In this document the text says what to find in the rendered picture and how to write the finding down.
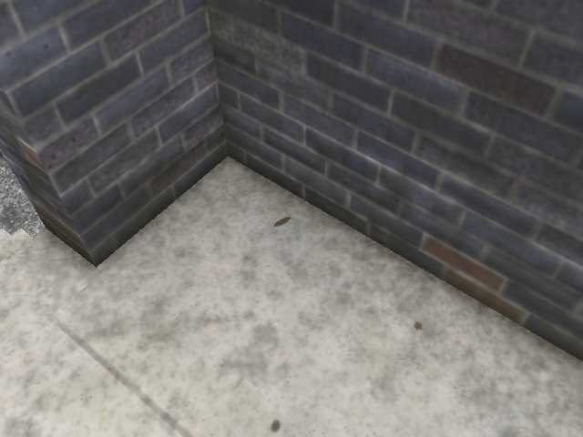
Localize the stairs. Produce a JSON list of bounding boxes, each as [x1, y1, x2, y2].
[[0, 229, 33, 262]]

